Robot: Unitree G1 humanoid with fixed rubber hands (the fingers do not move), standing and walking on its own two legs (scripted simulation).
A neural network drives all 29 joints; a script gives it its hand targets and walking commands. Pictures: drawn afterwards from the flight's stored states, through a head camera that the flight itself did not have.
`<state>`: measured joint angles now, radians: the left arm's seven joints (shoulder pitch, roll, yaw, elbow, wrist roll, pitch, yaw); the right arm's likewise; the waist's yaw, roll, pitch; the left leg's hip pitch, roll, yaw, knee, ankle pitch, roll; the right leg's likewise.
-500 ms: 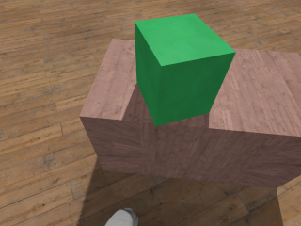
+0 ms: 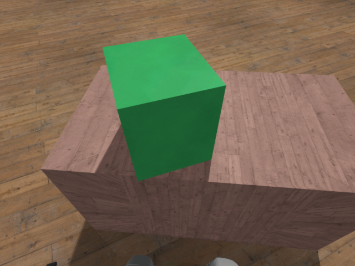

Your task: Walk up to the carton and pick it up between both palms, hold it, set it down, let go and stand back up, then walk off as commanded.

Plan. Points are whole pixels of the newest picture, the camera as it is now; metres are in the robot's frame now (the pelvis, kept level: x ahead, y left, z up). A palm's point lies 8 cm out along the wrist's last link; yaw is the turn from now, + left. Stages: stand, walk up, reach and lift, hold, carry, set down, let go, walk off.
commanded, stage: walk up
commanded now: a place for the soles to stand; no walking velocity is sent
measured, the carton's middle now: (161, 107) +0.55 +0.09 +0.02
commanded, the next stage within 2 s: none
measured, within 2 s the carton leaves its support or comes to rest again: neither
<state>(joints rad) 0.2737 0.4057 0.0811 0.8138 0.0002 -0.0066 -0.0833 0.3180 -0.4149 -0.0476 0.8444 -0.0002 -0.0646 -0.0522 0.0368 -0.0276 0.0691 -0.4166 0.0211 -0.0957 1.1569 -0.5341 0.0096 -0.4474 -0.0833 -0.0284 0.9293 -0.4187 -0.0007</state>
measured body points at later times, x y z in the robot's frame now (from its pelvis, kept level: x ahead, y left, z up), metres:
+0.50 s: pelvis +0.04 +0.00 +0.01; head +0.09 +0.01 +0.46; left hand +0.08 +0.32 -0.10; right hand +0.16 -0.32 -0.09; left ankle +0.06 +0.12 -0.69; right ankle +0.06 -0.14 -0.68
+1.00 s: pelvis +0.02 +0.00 +0.01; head +0.02 +0.00 +0.46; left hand +0.07 +0.33 -0.10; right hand +0.15 -0.31 -0.10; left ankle +0.06 +0.12 -0.69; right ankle +0.05 -0.15 -0.69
